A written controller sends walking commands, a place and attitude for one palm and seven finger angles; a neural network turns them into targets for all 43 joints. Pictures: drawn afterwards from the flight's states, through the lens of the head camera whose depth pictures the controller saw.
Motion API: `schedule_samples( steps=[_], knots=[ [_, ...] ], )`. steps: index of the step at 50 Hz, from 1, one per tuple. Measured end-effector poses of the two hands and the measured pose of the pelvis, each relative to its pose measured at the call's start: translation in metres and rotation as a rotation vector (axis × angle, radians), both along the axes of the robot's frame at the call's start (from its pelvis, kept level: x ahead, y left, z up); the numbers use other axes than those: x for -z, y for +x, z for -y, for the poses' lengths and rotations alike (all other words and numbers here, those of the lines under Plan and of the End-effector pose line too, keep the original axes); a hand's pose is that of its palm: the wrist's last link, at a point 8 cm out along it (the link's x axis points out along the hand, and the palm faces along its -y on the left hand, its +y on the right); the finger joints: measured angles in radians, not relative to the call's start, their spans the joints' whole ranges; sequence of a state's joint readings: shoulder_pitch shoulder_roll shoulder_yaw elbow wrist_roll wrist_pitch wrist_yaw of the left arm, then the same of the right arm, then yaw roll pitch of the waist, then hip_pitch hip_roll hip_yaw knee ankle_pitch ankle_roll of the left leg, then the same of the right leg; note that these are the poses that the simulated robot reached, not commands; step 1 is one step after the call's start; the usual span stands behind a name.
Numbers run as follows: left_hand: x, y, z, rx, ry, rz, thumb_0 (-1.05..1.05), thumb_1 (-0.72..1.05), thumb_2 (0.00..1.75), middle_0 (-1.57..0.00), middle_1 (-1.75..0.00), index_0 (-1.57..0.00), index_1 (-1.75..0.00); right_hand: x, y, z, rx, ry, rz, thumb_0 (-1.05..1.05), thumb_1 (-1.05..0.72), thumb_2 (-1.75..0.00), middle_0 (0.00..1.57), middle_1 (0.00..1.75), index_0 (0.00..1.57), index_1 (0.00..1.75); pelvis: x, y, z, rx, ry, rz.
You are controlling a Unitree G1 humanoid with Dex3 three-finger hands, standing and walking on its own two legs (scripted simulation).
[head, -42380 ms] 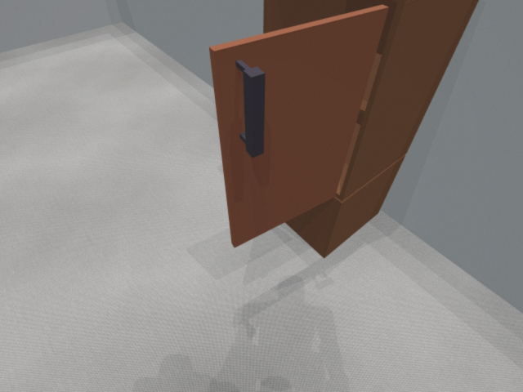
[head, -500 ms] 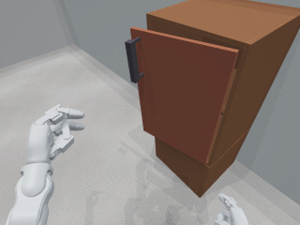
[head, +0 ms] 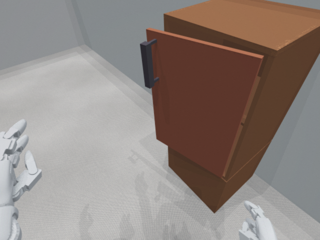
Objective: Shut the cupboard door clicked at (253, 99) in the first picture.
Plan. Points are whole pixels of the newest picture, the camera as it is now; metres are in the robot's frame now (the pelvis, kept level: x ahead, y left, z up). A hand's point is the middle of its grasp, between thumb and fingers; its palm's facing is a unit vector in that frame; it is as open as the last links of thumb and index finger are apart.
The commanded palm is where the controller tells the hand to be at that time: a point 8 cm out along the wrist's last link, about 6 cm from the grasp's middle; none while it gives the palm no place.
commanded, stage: draw the hand back to the body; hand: left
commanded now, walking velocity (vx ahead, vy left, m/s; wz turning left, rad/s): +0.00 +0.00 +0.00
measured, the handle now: (151, 64) +0.67 +0.12 +0.13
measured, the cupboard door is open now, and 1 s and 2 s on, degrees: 13 13 13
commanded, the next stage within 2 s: step back with the hand held close in 0.14 s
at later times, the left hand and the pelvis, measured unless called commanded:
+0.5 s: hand (39, 173) +0.19 +0.27 +0.14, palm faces +0.37 -0.79 -0.49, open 7.4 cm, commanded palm +0.13 +0.31 +0.17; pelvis -0.01 +0.02 +0.00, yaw -1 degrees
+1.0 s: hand out of the picture +0.10 +0.28 +0.15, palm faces +0.48 -0.77 -0.43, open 7.4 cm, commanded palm +0.04 +0.32 +0.17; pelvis -0.10 +0.01 -0.02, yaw +0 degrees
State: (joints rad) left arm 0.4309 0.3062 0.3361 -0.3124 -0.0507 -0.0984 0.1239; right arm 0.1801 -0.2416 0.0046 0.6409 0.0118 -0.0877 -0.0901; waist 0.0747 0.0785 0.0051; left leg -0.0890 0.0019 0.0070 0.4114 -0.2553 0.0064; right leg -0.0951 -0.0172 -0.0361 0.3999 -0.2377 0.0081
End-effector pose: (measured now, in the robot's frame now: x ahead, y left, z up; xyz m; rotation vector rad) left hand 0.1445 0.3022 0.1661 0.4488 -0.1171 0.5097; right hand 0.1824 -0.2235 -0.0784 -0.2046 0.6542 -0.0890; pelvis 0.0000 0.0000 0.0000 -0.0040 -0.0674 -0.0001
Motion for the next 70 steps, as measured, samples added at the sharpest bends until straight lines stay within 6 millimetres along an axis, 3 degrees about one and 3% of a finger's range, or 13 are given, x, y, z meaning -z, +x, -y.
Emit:
schedule_samples(
  steps=[7,16,25,31,37,47,59,65,70],
  knots=[
    [-0.006,0.005,0.009,0.066,0.024,0.015,0.02,0.89,0.9,-0.22,-0.3,-0.21,-0.31,-0.003,-0.006,-0.007,0.004,0.015,0.016,0.01,-0.9,-0.9,0.2,0.3,0.2,0.3,0.0,0.001,0.0,0.01,-0.003,0.006],
    [-0.014,0.004,-0.002,0.05,0.066,0.016,0.02,0.89,0.9,-0.21,-0.3,-0.21,-0.3,0.008,-0.022,-0.006,0.02,0.027,-0.043,0.01,-0.9,-0.9,0.2,0.3,0.2,0.3,0.0,-0.002,-0.002,0.012,-0.009,-0.009],
    [0.001,0.007,-0.005,0.125,0.095,-0.064,0.02,0.89,0.9,-0.21,-0.3,-0.21,-0.3,0.013,-0.045,0.011,0.108,-0.033,-0.119,0.01,-0.9,-0.9,0.2,0.3,0.2,0.3,0.005,-0.015,-0.016,0.019,-0.01,-0.071],
    [-0.012,-0.005,-0.014,0.163,0.161,-0.022,0.02,0.89,0.9,-0.22,-0.3,-0.21,-0.3,0.006,-0.061,0.009,0.148,-0.056,-0.108,0.01,-0.91,-0.9,0.2,0.3,0.2,0.3,0.009,-0.031,-0.023,0.027,-0.002,-0.071],
    [-0.019,-0.032,-0.023,0.137,0.195,0.052,0.01,0.89,0.9,-0.21,-0.3,-0.21,-0.3,0.003,-0.08,0.0,0.132,-0.048,-0.067,0.01,-0.91,-0.9,0.2,0.3,0.2,0.3,0.013,-0.053,-0.024,0.03,-0.001,-0.061],
    [0.004,-0.081,-0.015,0.088,0.135,0.095,0.02,0.89,0.9,-0.21,-0.3,-0.21,-0.3,0.016,-0.13,0.0,0.087,-0.059,-0.094,0.01,-0.9,-0.9,0.2,0.3,0.2,0.3,0.023,-0.092,-0.016,0.004,-0.012,-0.047],
    [-0.022,-0.122,-0.014,0.117,0.258,0.233,0.01,0.89,0.9,-0.21,-0.3,-0.21,-0.3,0.021,-0.181,0.009,0.085,-0.089,-0.088,0.01,-0.9,-0.9,0.2,0.3,0.2,0.3,0.03,-0.134,-0.012,-0.052,-0.023,-0.029],
    [-0.018,-0.17,-0.016,0.043,0.327,0.218,0.01,0.89,0.9,-0.21,-0.3,-0.21,-0.3,0.036,-0.188,0.011,0.038,-0.062,-0.065,0.01,-0.9,-0.9,0.2,0.3,0.2,0.3,0.044,-0.155,-0.002,-0.125,-0.018,0.004],
    [-0.007,-0.219,-0.018,-0.051,0.241,0.197,0.01,0.89,0.9,-0.21,-0.3,-0.21,-0.3,0.046,-0.194,0.006,-0.05,-0.072,-0.131,0.01,-0.9,-0.9,0.2,0.3,0.2,0.3,0.043,-0.183,-0.003,-0.154,0.018,-0.004]
  ],
)
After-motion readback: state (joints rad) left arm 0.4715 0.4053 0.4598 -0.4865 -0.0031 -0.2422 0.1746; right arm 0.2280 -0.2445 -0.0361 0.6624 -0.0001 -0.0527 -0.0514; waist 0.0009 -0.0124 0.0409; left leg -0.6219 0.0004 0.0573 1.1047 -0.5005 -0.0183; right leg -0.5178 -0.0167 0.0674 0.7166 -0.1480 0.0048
